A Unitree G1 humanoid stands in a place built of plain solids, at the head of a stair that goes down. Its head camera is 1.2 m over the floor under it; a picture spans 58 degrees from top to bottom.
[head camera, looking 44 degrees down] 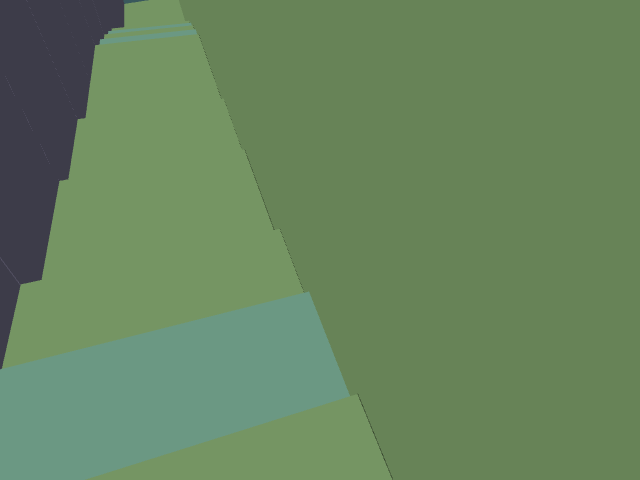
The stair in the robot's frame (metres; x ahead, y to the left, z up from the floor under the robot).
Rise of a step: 0.10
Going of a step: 0.49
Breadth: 1.12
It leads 18 degrees to the left of straight ahead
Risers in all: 3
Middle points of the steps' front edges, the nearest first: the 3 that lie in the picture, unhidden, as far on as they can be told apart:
0.42 0.42 0.00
0.89 0.58 -0.10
1.36 0.73 -0.20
